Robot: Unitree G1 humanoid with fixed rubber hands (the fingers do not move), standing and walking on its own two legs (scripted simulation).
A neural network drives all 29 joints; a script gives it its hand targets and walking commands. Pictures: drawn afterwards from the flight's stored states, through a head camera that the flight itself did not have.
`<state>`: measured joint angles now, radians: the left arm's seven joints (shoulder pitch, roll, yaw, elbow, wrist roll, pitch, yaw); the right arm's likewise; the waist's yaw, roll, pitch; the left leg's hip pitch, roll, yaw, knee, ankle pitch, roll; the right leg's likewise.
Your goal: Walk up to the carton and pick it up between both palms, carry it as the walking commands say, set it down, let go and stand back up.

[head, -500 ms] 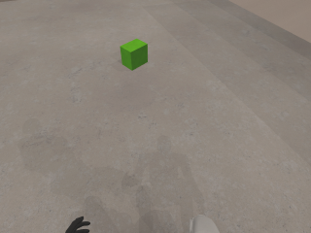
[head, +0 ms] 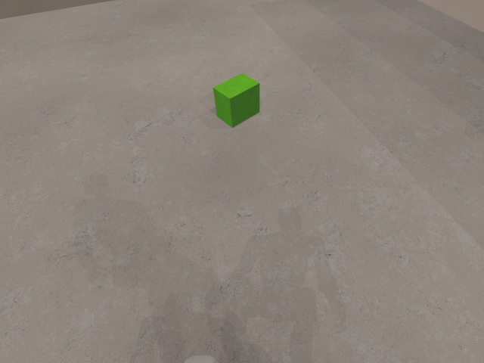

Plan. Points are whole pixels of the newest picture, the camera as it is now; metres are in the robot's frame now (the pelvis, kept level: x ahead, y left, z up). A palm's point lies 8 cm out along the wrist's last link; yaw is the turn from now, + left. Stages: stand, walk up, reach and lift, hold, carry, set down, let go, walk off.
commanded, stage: walk up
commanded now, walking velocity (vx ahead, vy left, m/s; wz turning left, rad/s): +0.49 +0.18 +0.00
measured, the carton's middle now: (237, 100) +1.70 +0.12 -0.66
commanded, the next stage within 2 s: none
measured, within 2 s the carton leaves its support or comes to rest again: neither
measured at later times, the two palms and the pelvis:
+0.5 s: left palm (92, 269) +0.32 +0.36 -0.13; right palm (334, 322) +0.21 -0.14 -0.11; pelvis +0.23 +0.11 +0.01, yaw +0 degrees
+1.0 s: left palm (149, 185) +0.54 +0.28 -0.11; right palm (349, 217) +0.47 -0.23 -0.15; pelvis +0.48 +0.02 +0.00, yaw +0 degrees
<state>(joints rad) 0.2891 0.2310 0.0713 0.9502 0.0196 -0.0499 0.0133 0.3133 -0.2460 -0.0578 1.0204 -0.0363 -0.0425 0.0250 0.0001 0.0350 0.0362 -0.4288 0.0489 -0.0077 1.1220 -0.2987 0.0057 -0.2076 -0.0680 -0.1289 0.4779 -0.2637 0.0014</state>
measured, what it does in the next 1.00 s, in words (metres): walks ahead: left foot, then right foot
